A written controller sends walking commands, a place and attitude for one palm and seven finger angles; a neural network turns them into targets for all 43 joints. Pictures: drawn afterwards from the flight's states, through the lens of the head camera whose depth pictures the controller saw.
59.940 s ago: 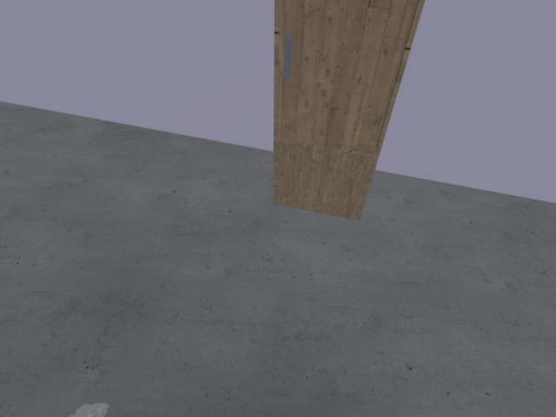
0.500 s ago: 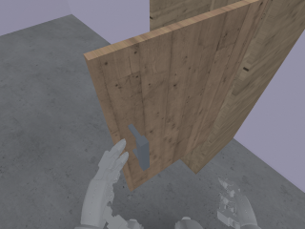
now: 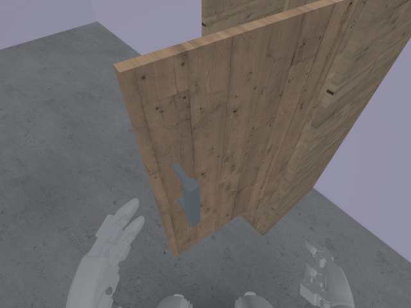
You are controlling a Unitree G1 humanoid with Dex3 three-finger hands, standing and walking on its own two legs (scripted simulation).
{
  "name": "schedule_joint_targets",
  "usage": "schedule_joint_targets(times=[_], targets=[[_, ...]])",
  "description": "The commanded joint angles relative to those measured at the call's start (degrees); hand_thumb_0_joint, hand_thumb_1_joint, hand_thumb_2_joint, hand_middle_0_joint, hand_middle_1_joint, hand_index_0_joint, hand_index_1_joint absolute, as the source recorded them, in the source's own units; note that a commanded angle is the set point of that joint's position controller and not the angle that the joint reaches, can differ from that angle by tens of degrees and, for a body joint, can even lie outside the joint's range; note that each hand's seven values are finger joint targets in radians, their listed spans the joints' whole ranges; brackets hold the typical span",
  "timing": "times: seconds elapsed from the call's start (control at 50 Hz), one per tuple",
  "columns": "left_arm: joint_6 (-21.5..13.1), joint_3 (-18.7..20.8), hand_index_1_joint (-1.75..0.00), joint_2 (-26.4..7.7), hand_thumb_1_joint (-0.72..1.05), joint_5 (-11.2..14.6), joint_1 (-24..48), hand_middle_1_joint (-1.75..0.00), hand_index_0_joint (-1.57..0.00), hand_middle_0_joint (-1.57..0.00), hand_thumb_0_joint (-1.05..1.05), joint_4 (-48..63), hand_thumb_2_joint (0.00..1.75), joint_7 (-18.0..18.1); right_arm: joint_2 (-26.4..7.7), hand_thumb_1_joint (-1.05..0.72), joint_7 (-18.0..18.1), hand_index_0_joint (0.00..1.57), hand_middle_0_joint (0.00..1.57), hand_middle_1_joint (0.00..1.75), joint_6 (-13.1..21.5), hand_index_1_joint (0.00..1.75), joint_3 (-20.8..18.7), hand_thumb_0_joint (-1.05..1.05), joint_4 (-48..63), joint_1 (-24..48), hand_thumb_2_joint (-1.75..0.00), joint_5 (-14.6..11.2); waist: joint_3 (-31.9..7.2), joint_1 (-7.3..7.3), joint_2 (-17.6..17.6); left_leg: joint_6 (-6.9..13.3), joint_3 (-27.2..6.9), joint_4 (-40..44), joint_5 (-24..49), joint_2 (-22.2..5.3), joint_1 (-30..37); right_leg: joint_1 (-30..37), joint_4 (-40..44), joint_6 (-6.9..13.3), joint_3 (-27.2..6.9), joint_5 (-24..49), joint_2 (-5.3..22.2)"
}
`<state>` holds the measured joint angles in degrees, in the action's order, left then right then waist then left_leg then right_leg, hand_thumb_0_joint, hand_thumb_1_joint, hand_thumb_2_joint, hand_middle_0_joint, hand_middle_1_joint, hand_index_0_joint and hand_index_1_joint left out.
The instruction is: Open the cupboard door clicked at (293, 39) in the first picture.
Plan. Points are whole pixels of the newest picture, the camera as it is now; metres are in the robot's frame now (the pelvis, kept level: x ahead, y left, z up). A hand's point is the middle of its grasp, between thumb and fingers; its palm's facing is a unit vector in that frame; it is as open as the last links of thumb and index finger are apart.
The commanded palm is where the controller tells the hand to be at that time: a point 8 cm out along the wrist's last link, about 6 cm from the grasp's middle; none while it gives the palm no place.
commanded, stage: draw the hand back to the body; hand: left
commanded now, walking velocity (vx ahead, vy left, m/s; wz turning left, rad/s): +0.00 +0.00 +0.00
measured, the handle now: (186, 196) +0.30 +0.06 +0.09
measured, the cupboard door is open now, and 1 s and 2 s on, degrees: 83 83 83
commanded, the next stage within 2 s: step back with the hand held close in 1.66 s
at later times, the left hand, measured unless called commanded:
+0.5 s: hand (97, 267) +0.16 +0.15 +0.14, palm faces -0.06 -1.00 -0.07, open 16.3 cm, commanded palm +0.13 +0.22 +0.15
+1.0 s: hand (21, 214) +0.20 +0.24 +0.20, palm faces +0.30 -0.88 -0.37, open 12.5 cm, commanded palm +0.15 +0.28 +0.23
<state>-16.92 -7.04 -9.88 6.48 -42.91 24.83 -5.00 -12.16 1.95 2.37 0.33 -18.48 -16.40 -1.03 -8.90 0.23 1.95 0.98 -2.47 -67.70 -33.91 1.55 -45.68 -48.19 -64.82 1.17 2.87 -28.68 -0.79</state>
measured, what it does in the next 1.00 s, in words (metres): rises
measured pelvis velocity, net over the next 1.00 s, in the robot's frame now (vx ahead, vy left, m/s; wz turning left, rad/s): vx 0.02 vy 0.02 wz -0.01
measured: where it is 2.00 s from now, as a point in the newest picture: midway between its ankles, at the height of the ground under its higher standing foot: outside the picture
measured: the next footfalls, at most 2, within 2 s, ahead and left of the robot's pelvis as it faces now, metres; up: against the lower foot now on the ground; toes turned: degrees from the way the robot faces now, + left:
none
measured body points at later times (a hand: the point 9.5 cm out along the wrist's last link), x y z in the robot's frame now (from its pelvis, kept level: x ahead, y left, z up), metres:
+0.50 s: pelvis +0.00 +0.01 +0.02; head +0.01 +0.01 +0.47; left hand +0.16 +0.21 +0.14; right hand +0.19 -0.21 -0.02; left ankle +0.00 +0.11 -0.65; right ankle +0.03 -0.11 -0.65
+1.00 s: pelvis +0.02 +0.02 +0.07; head +0.00 +0.01 +0.52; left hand +0.18 +0.28 +0.22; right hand +0.20 -0.19 +0.00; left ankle +0.00 +0.11 -0.65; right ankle +0.03 -0.11 -0.65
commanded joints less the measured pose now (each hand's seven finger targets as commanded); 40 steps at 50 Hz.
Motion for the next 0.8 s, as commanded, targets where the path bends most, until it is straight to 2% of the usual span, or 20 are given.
schedule_joint_targets(times=[0.0, 0.02, 0.06, 0.1, 0.14, 0.2, 0.24, 0.26, 0.3, 0.34, 0.42, 0.46, 0.56, 0.58, 0.6, 0.62, 0.66, 0.7, 0.72, 0.78], targets=[[-4.3, 0.9, -0.30, -1.3, -0.50, 1.5, -1.2, -0.30, -0.15, -0.15, 0.00, 13.2, 0.30, -0.8, -5.8, -0.90, 0.6, 0.20, 0.20, 0.30, 4.0, 0.30, -2.4, 0.00, 10.7, 4.0, -0.90, -0.6, -5.3, -0.60, -2.9, 0.3, 0.2, 10.7, 9.8, 0.4, -1.0, 9.0, 11.6, 0.4, -1.7, 5.1, -0.2], [-4.5, -0.3, -0.30, -1.0, -0.50, 1.4, 0.2, -0.30, -0.15, -0.15, 0.00, 14.2, 0.30, -0.9, -5.9, -0.90, 0.6, 0.20, 0.20, 0.30, 4.3, 0.30, -2.3, 0.00, 10.8, 4.1, -0.90, -0.6, -5.5, -1.02, -1.8, 0.4, 0.1, 10.6, 9.7, 0.6, -0.7, 8.6, 11.5, 0.4, -1.7, 5.0, -0.1], [-4.3, 0.4, -0.30, -1.7, -0.50, 1.2, -0.1, -0.30, -0.15, -0.15, 0.00, 13.7, 0.30, -0.7, -5.9, -0.90, 0.6, 0.20, 0.20, 0.30, 4.4, 0.30, -2.3, 0.00, 10.5, 3.9, -0.90, -0.5, -6.0, -0.71, -2.0, 0.4, -0.2, 10.7, 9.8, 0.4, -0.7, 8.5, 11.0, 0.6, -1.3, 5.1, -0.2], [-3.7, 1.9, -0.30, -3.8, -0.50, 0.8, 0.5, -0.30, -0.15, -0.15, 0.00, 16.9, 0.30, -0.2, -6.1, -0.90, 0.6, 0.20, 0.20, 0.30, 4.0, 0.30, -2.3, 0.00, 11.1, 3.7, -0.90, -0.7, -7.0, -0.03, 0.4, 0.3, -0.3, 12.2, 10.3, 0.3, 1.2, 9.4, 11.1, 0.7, -1.0, 5.4, -0.3], [-2.1, 4.4, -0.30, -5.8, -0.50, 0.9, -0.8, -0.30, -0.15, -0.15, 0.00, 17.7, 0.30, 0.6, -5.9, -0.90, 0.8, 0.20, 0.20, 0.30, 3.5, 0.30, -2.3, 0.00, 11.1, 3.6, -0.90, -1.0, -8.0, 0.77, 0.7, 0.3, -0.4, 13.4, 11.9, 0.2, 2.5, 11.7, 11.6, 0.8, -0.7, 7.3, -0.5], [0.3, 5.0, -0.30, -4.5, -0.50, 2.0, -2.4, -0.30, -0.15, -0.15, 0.00, 17.0, 0.30, 0.3, -5.4, -0.90, 1.0, 0.20, 0.20, 0.30, 2.9, 0.30, -2.1, 0.00, 11.1, 3.8, -0.90, -1.5, -5.2, 0.40, -1.9, 0.2, -0.5, 15.2, 12.3, -0.1, 3.5, 13.1, 13.3, 0.5, 0.0, 8.1, -0.8], [1.6, 6.1, -0.30, -5.0, -0.50, 2.7, -2.5, -0.30, -0.15, -0.15, 0.00, 16.8, 0.30, -0.1, -5.6, -0.90, 1.3, 0.20, 0.20, 0.30, 2.9, 0.30, -1.9, 0.00, 11.0, 4.3, -0.90, -1.7, -4.3, 0.49, -2.4, 0.4, -0.5, 15.8, 12.3, -0.2, 3.7, 13.8, 14.3, 0.4, 0.1, 7.9, -0.9], [1.9, 5.1, -0.30, -4.2, -0.50, 2.9, -1.5, -0.30, -0.15, -0.15, 0.00, 17.6, 0.30, -0.5, -5.8, -0.90, 1.3, 0.20, 0.20, 0.30, 3.1, 0.30, -1.6, 0.00, 11.0, 4.3, -0.90, -1.7, -3.2, -0.09, -1.3, 0.3, -0.5, 16.3, 12.1, -0.2, 4.3, 13.5, 14.6, 0.3, 0.3, 7.6, -0.8], [2.4, 5.8, -0.30, -4.9, -0.50, 3.6, -0.7, -0.30, -0.15, -0.15, 0.00, 18.6, 0.30, -1.1, -5.9, -0.90, 1.5, 0.20, 0.20, 0.30, 3.7, 0.30, -1.4, 0.00, 10.8, 4.0, -0.90, -1.7, -2.8, -0.26, -1.2, 0.3, -0.8, 17.2, 11.1, -0.4, 5.3, 13.5, 15.7, 0.2, 0.3, 6.5, -0.8], [3.1, 8.7, -0.30, -7.0, -0.50, 4.0, -0.5, -0.30, -0.15, -0.15, 0.00, 17.2, 0.30, -1.5, -6.2, -0.90, 1.9, 0.20, 0.20, 0.30, 4.0, 0.30, -1.4, 0.00, 10.0, 4.1, -0.90, -1.7, -1.3, 0.05, -2.4, 0.5, -0.8, 17.8, 10.4, -0.5, 5.3, 14.1, 16.7, 0.3, 0.3, 5.5, -0.8], [3.7, 10.6, -0.30, -7.8, -0.50, 5.6, 1.5, -0.30, -0.15, -0.15, 0.00, 19.3, 0.30, -2.7, -6.3, -0.90, 1.9, 0.20, 0.20, 0.30, 5.2, 0.30, -0.9, 0.00, 9.7, 4.0, -0.90, -2.0, -1.3, 0.25, 0.8, 0.2, -1.2, 19.8, 10.7, -0.6, 7.7, 15.2, 17.7, 0.4, 0.6, 5.7, -0.8], [4.4, 12.6, -0.30, -8.8, -0.50, 6.3, 2.1, -0.30, -0.15, -0.15, 0.00, 18.9, 0.30, -3.0, -6.6, -0.90, 2.0, 0.20, 0.20, 0.30, 5.8, 0.30, -0.8, 0.00, 9.0, 4.2, -0.90, -2.1, -1.6, 0.28, 0.5, 0.3, -1.1, 20.1, 11.4, -0.7, 8.5, 16.1, 18.5, 0.3, 0.6, 6.3, -0.8], [6.5, 15.6, -0.30, -10.3, -0.32, 8.2, 3.7, -0.30, -0.16, -0.16, 0.00, 19.0, 0.37, -4.7, -7.0, -0.90, 2.1, 0.20, 0.20, 0.30, 7.6, 0.30, -0.6, 0.00, 7.3, 4.7, -0.90, -2.6, -2.2, 0.69, 1.3, 0.0, -1.2, 21.8, 15.2, -1.0, 11.7, 19.2, 19.7, 0.3, 1.1, 10.4, -0.9], [9.3, 18.7, -0.30, -18.5, -0.29, 0.1, 3.2, -0.30, -0.16, -0.16, 0.00, 23.2, 0.39, 3.2, -5.9, -0.90, 4.0, 0.20, 0.20, 0.30, 6.4, 0.30, -1.1, 0.00, 8.0, 3.6, -0.90, -1.7, -4.0, 4.21, 2.5, -0.2, -1.1, 25.3, 16.6, -2.3, 12.2, 23.2, 21.3, 1.2, -2.5, 11.6, 0.2], [11.4, 16.5, -0.30, -13.5, -0.26, -0.6, 0.9, -0.30, -0.16, -0.16, 0.00, 22.4, 0.40, 6.4, -5.1, -0.90, 4.4, 0.20, 0.20, 0.30, 6.0, 0.30, -0.4, 0.00, 7.8, 3.6, -0.90, -1.3, -1.1, 2.76, 2.9, -0.4, -1.0, 26.0, 16.4, -1.9, 12.4, 23.1, 22.2, 1.2, -1.9, 11.4, 0.4], [13.0, 14.6, -0.30, -11.3, -0.22, -1.7, 1.0, -0.30, -0.16, -0.16, 0.00, 20.3, 0.42, 8.2, -5.0, -0.90, 4.4, 0.20, 0.20, 0.30, 5.6, 0.30, -0.1, 0.00, 6.6, 3.3, -0.90, -1.2, 1.7, 2.15, 3.7, -0.5, -1.0, 26.5, 16.5, -2.3, 12.9, 22.7, 22.9, 1.0, -1.5, 11.1, 0.4], [14.3, 14.5, -0.30, -11.6, -0.15, -2.9, 2.7, -0.30, -0.16, -0.16, 0.00, 20.4, 0.45, 10.3, -5.5, -0.90, 4.6, 0.20, 0.20, 0.30, 5.1, 0.30, 0.0, 0.00, 5.9, 3.9, -0.90, -1.0, 2.4, 1.82, 1.2, -0.3, -1.5, 27.8, 18.5, -2.7, 14.9, 24.1, 24.4, 0.9, -1.1, 12.4, 0.3], [14.6, 15.9, -0.30, -13.4, -0.08, -3.5, 4.7, -0.30, -0.16, -0.16, 0.00, 20.9, 0.48, 11.5, -5.8, -0.90, 4.8, 0.20, 0.20, 0.30, 5.3, 0.30, 0.2, 0.00, 5.1, 4.3, -0.90, -0.7, 2.0, 1.93, 1.5, -0.1, -1.4, 29.1, 19.4, -2.7, 17.0, 26.1, 25.8, 0.8, -1.1, 13.2, 0.5], [14.8, 16.6, -0.30, -13.9, -0.05, -3.8, 5.1, -0.30, -0.17, -0.17, 0.00, 20.3, 0.50, 11.9, -5.8, -0.90, 5.0, 0.20, 0.20, 0.30, 5.4, 0.30, 0.1, 0.00, 4.6, 4.5, -0.90, -0.7, 2.5, 1.92, 0.2, 0.0, -1.1, 29.6, 19.7, -2.7, 17.9, 26.7, 26.7, 0.7, -1.2, 13.7, 0.4], [14.8, 18.4, -0.30, -15.0, 0.06, -4.0, 7.8, -0.30, -0.17, -0.17, 0.00, 19.0, 0.54, 12.7, -5.9, -0.90, 5.3, 0.20, 0.20, 0.30, 6.0, 0.30, 0.5, 0.00, 3.0, 5.3, -0.90, -0.5, 3.7, 2.15, 1.0, 0.0, -1.2, 32.2, 20.5, -2.7, 20.5, 29.1, 28.8, 0.7, -1.2, 14.3, 0.7]])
